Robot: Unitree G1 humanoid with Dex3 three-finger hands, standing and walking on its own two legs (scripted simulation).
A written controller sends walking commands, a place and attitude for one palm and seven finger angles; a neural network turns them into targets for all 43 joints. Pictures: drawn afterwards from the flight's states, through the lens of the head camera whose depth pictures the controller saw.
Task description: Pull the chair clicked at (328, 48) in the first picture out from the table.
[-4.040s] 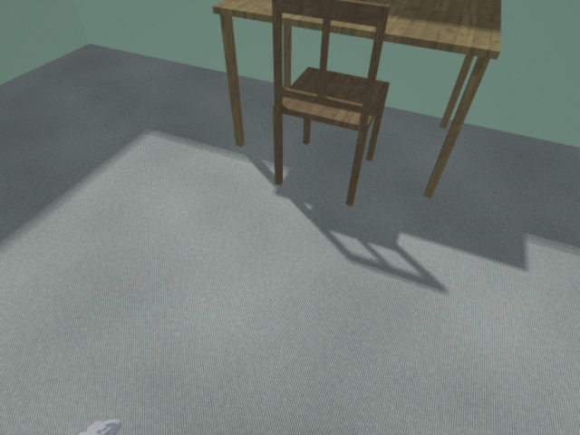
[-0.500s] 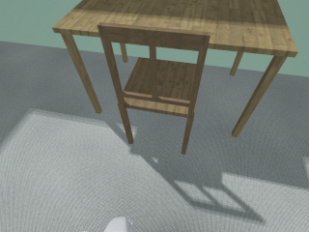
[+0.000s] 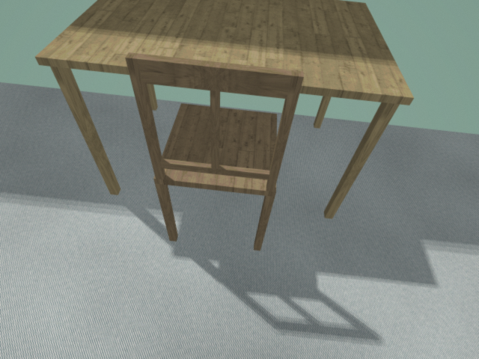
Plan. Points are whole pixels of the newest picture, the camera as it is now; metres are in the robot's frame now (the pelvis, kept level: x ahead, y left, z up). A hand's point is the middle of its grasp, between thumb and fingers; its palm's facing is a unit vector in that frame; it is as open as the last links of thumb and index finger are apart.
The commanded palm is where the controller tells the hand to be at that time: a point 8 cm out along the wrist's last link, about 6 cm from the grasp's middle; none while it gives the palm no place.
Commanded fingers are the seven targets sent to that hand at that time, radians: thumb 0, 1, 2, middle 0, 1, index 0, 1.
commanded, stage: take the last steps up to it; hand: left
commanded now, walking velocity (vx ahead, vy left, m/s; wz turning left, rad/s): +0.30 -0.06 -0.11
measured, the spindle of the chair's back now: (215, 132) +0.70 +0.12 -0.09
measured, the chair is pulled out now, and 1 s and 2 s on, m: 0.00 0.00 0.00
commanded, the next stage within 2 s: come to a stop and stand still in 0.70 s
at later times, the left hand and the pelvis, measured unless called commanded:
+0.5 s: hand out of the picture +0.09 +0.12 -0.18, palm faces +0.03 -0.98 -0.20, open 7.3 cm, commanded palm none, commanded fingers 0.00 0.90 0.90 -0.20 -0.30 -0.20 -0.30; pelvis +0.11 -0.06 -0.01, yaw +0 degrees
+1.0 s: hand (194, 293) +0.28 +0.11 -0.18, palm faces +0.04 -0.97 -0.23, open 7.3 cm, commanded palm none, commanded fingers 0.00 0.90 0.90 -0.20 -0.30 -0.20 -0.30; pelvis +0.25 -0.07 -0.01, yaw -1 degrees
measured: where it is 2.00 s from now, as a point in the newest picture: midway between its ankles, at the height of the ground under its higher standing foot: outside the picture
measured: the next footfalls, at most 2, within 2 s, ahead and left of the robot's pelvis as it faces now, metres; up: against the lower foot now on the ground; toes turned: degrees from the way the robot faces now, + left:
right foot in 0.22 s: +0.04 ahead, -0.15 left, +0.00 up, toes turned -7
left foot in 0.62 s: +0.29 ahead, +0.05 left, +0.00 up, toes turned +6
